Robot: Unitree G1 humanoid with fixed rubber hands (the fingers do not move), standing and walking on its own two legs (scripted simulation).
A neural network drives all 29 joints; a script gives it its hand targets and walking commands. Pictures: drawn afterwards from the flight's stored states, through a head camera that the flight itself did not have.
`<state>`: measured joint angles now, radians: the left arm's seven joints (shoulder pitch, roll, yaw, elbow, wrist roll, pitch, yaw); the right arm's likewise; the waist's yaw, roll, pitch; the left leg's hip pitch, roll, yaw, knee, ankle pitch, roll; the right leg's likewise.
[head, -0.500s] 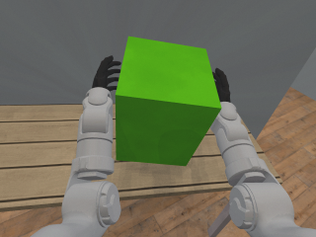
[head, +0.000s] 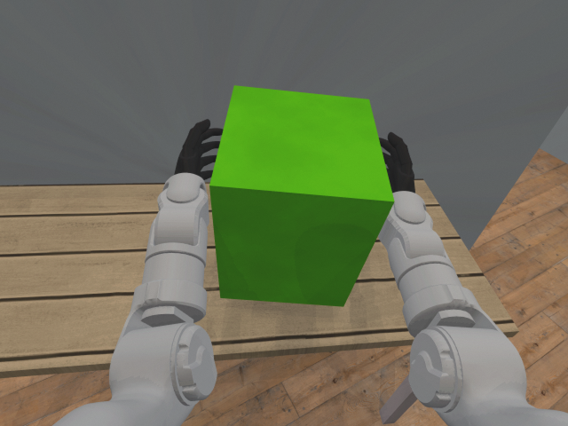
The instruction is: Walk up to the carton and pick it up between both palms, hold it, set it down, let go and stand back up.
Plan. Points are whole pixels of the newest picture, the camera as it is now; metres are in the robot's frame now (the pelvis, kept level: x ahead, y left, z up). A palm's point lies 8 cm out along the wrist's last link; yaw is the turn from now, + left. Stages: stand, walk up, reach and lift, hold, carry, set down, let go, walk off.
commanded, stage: set down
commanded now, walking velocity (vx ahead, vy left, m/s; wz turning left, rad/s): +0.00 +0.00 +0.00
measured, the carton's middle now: (291, 202) +0.42 +0.02 +0.12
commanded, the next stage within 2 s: none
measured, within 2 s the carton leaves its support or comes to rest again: rests again in 1.28 s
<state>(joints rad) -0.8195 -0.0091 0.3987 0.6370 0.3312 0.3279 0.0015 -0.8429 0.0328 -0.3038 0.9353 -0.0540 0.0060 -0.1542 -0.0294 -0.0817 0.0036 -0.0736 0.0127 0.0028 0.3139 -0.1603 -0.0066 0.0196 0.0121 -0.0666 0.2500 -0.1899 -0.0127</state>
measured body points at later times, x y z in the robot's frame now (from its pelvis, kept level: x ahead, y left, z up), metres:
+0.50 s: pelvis +0.01 +0.00 +0.00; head +0.00 +0.04 +0.45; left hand +0.43 +0.16 +0.14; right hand +0.42 -0.13 +0.14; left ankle +0.01 +0.12 -0.75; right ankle -0.03 -0.10 -0.75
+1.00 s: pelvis +0.02 +0.00 +0.00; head +0.03 +0.03 +0.45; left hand +0.45 +0.16 +0.11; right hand +0.44 -0.13 +0.12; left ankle +0.01 +0.12 -0.75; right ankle -0.03 -0.10 -0.75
